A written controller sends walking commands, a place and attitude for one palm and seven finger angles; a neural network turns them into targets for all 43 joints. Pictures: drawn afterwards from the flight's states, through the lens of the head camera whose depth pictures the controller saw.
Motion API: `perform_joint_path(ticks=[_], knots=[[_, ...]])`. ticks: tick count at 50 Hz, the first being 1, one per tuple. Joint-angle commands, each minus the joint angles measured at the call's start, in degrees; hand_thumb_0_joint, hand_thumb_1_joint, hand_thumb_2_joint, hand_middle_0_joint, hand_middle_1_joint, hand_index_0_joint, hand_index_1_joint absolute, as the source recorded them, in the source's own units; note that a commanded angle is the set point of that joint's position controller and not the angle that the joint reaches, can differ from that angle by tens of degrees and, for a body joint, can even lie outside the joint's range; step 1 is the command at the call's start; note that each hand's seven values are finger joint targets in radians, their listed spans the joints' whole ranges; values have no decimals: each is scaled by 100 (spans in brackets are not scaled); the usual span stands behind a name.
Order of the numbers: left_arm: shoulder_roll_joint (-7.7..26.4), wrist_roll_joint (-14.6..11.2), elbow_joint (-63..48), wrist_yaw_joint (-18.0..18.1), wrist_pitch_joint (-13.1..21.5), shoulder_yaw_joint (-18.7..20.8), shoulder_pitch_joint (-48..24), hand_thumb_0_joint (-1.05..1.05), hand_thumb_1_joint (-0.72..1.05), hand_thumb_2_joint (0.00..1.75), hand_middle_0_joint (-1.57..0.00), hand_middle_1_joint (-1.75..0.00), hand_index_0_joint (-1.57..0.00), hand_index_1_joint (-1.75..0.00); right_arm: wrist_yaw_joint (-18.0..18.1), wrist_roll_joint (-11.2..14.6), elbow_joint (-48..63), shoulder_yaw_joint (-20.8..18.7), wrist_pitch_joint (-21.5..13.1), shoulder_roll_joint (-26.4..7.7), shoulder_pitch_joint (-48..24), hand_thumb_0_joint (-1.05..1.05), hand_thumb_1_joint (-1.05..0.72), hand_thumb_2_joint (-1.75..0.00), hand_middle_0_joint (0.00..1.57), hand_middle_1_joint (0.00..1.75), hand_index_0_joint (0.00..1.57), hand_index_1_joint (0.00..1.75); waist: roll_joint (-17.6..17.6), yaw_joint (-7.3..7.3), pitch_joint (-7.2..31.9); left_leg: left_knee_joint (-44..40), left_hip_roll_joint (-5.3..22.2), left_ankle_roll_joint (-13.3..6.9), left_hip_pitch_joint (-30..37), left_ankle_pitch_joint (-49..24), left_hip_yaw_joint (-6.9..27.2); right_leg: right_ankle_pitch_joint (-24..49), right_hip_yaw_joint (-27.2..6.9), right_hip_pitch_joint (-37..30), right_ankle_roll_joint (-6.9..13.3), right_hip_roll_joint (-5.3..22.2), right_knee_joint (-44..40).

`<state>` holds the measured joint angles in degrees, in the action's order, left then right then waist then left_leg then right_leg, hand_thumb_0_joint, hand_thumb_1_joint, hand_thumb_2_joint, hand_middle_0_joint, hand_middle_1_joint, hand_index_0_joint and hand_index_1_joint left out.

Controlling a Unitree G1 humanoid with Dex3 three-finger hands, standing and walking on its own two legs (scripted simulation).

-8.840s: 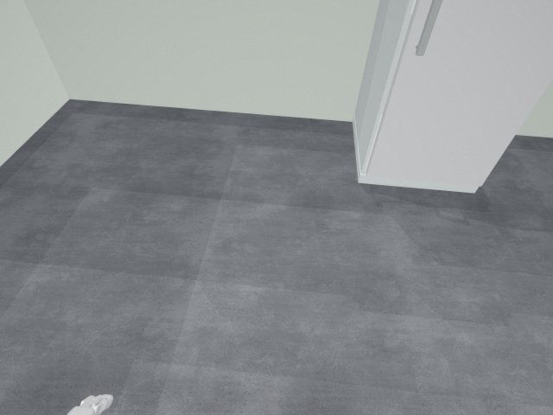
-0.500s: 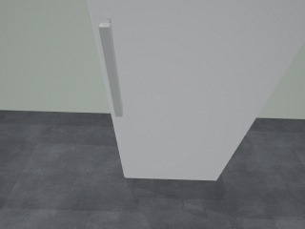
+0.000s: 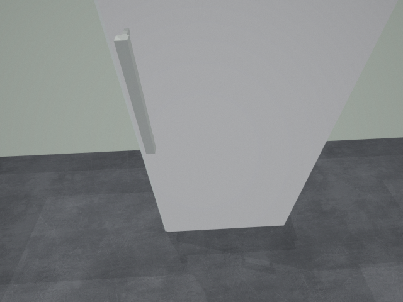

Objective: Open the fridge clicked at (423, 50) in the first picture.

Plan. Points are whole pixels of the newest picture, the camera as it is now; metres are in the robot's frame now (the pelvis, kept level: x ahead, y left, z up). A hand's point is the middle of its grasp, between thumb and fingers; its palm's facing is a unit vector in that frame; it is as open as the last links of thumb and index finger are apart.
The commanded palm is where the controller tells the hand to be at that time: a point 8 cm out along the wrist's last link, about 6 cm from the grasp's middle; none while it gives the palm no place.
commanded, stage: come to a stop and stand still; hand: left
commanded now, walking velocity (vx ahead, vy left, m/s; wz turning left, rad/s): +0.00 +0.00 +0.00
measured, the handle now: (140, 100) +0.53 +0.17 +0.13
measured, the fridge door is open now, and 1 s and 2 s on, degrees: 0 0 0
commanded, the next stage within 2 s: look again from close up in 0.76 s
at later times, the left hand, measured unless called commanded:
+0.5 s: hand out of the picture +0.05 +0.18 -0.17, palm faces +0.00 -0.98 -0.20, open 7.3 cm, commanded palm none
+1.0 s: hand out of the picture +0.03 +0.16 -0.17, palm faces +0.01 -0.98 -0.19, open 7.3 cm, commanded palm none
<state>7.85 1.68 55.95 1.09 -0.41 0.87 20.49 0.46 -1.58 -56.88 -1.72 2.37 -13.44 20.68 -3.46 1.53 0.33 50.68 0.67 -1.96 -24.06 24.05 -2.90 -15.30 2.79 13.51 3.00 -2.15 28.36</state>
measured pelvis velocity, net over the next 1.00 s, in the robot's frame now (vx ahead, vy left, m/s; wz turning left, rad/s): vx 0.04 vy -0.01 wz -0.01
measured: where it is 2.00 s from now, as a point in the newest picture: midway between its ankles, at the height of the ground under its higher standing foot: outside the picture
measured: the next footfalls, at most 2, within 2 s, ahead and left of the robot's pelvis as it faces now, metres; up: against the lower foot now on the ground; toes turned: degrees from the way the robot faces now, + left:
left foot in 0.12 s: +0.07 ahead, +0.11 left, +0.00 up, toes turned +3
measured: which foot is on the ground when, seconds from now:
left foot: up 0.00-0.10, down 0.12-1.00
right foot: down 0.00-1.00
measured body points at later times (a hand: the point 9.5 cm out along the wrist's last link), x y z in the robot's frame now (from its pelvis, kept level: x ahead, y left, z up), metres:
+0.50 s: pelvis +0.04 +0.01 +0.01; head +0.04 +0.00 +0.46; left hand +0.05 +0.23 -0.15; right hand +0.06 -0.22 -0.15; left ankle +0.03 +0.10 -0.73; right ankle +0.00 -0.10 -0.73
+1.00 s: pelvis +0.04 -0.01 +0.01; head +0.04 -0.01 +0.46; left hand +0.03 +0.21 -0.15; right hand +0.03 -0.23 -0.15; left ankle +0.03 +0.10 -0.73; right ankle +0.00 -0.10 -0.73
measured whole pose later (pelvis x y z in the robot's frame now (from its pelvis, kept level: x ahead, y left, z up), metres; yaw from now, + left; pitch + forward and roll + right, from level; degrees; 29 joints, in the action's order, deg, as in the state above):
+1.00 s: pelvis +0.04 -0.01 +0.01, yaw +0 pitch -1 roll +0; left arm 8.2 0.7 63.0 2.2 0.7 -1.2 17.5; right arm 1.9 -0.6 -65.0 1.4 -0.6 -8.6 15.7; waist 0.2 0.2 -1.4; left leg 23.5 0.3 -0.6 -9.2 12.9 -3.9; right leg -16.1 1.9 6.3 2.1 -1.2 23.8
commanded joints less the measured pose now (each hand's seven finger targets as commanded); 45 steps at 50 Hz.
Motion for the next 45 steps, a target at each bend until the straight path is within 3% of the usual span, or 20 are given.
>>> perform_joint_path(ticks=[1, 2, 4, 5, 6, 7, 8, 10, 12, 14, 16, 25, 33, 45], knots=[[869, -8, -339, 95, 249, 197, -274, 0, 90, 90, -20, -30, -20, -30, -31, 61, 393, 9, -275, -31, -50, 0, -90, -90, 20, 30, 20, 30, 1024, 64, -405, -599, 157, 128, -63, -29, 34, 209, -1282, 64, 913, 1429, -1505], [892, -13, -294, 86, 234, 192, -252, 0, 90, 90, -20, -30, -20, -30, -7, 67, 328, 42, -298, 48, -4, 0, -90, -90, 20, 30, 20, 30, 994, 37, -421, -1226, 125, 160, 335, -169, -23, 289, -1130, 158, 844, 1374, -1339], [883, -68, -131, 54, 202, 153, -213, 0, 90, 90, -20, -30, -20, -30, 27, 63, 71, 119, -383, 201, 271, 0, -90, -90, 20, 30, 20, 30, 584, 43, -337, -2545, -12, 222, 1224, -975, -69, 358, -864, 283, 515, 1085, -776], [739, -101, -62, 35, 185, 114, -115, 0, 90, 90, -20, -30, -20, -30, 61, 57, -14, 133, -444, 82, 382, 0, -90, -90, 20, 30, 20, 30, 82, -4, -315, -2875, 174, 169, 1484, -1362, 235, 185, -751, 394, 296, 827, -366], [579, -136, -35, 7, 147, 81, 56, 0, 90, 90, -20, -30, -20, -30, 97, 29, 6, 96, -507, -225, 376, 0, -90, -90, 20, 30, 20, 30, -768, -114, -197, -3197, 876, -94, 1461, -1670, 1136, -199, -512, 524, 63, 485, 26], [507, -139, -29, -5, 133, 71, 110, 0, 90, 90, -20, -30, -20, -30, 144, 18, 89, 55, -481, -467, 223, 0, -90, -90, 20, 30, 20, 30, -1066, -215, -199, -3511, 1373, -429, 1129, -1483, 1638, -540, -190, 331, -75, 343, 118], [486, -99, -53, -8, 134, 53, 64, 0, 90, 90, -20, -30, -20, -30, 166, 23, 181, 22, -435, -542, 22, 0, -90, -90, 20, 30, 20, 30, -468, -257, -330, -3475, 1428, -547, 685, -1071, 1664, -522, -210, 44, -105, 321, -2], [498, -67, 118, -2, 101, 23, -36, 0, 90, 90, -20, -30, -20, -30, 179, 47, 63, 83, -448, -337, -204, 0, -90, -90, 20, 30, 20, 30, -696, -269, -611, -3548, 1000, -355, 504, -917, 1292, -185, -301, -96, -81, 405, -159], [529, -88, 201, 1, 145, -4, 24, 0, 90, 90, -20, -30, -20, -30, 184, 72, 16, 120, -474, -238, -191, 0, -90, -90, 20, 30, 20, 30, -293, -264, -464, -3296, 827, -269, 718, -1547, 996, 320, -440, -262, -60, 511, -363], [550, -108, 298, 17, 206, -23, 82, 0, 90, 90, -20, -30, -20, -30, 191, 87, -74, 137, -512, -177, -142, 0, -90, -90, 20, 30, 20, 30, 309, -227, -62, -2874, 674, -169, 1151, -2507, 680, 1155, -579, -471, -50, 679, -465], [567, -114, 322, 44, 214, -48, -29, 0, 90, 90, -20, -30, -20, -30, 193, 94, -200, 145, -493, -168, -91, 0, -90, -90, 20, 30, 20, 30, 571, -139, 3, -2804, 617, -83, 1362, -2530, 567, 1405, -610, -446, -46, 767, -531], [666, -107, 396, 93, 199, -68, -74, 0, 90, 90, -20, -30, -20, -30, 165, 93, -401, 184, -452, -193, -314, 0, -90, -90, 20, 30, 20, 30, 336, -141, -185, -2915, 570, -27, 1510, -2479, 482, 1467, -685, -423, -48, 822, -628], [687, -101, 444, 110, 197, -83, -27, 0, 90, 90, -20, -30, -20, -30, 163, 105, -502, 191, -413, -162, -398, 0, -90, -90, 20, 30, 20, 30, 445, -154, -384, -2991, 557, -3, 1499, -2222, 470, 1421, -734, -401, -41, 841, -804], [661, -121, 499, 120, 202, -94, 34, 0, 90, 90, -20, -30, -20, -30, 167, 106, -617, 208, -411, -121, -305, 0, -90, -90, 20, 30, 20, 30, 364, -167, -358, -3069, 542, 25, 1498, -2049, 463, 1213, -737, -459, -28, 845, -908]])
